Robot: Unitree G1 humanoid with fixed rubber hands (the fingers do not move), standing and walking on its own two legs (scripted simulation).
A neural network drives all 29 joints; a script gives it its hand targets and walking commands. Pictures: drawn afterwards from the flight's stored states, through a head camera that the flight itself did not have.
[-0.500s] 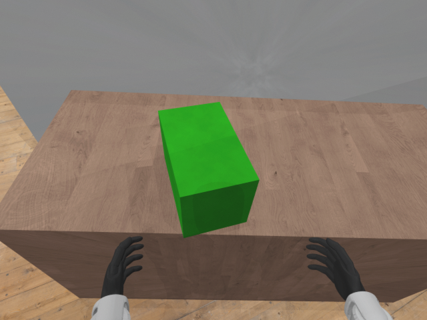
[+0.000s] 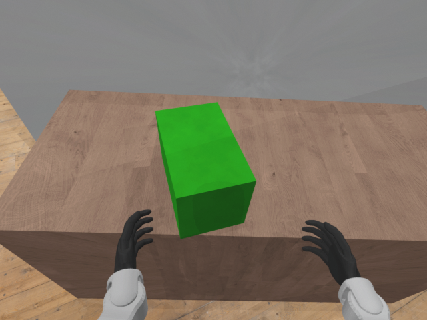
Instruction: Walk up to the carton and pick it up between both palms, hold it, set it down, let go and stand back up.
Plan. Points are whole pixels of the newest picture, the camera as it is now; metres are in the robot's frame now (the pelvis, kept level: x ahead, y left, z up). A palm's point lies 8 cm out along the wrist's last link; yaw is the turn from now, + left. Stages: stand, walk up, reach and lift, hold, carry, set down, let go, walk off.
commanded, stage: reach and lift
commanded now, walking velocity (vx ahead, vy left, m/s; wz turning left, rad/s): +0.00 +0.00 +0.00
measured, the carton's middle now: (199, 167) +0.46 +0.02 -0.03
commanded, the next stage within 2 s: none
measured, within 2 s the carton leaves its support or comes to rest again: neither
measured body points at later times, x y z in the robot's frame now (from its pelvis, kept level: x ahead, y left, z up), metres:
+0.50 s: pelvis +0.00 +0.00 +0.00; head +0.01 +0.00 +0.45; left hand +0.28 +0.15 +0.05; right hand +0.30 -0.22 +0.04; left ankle +0.01 +0.17 -0.74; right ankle +0.01 -0.09 -0.74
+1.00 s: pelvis +0.01 -0.01 +0.00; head +0.02 -0.01 +0.45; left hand +0.35 +0.16 +0.08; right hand +0.39 -0.20 +0.07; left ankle +0.01 +0.17 -0.74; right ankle +0.01 -0.09 -0.74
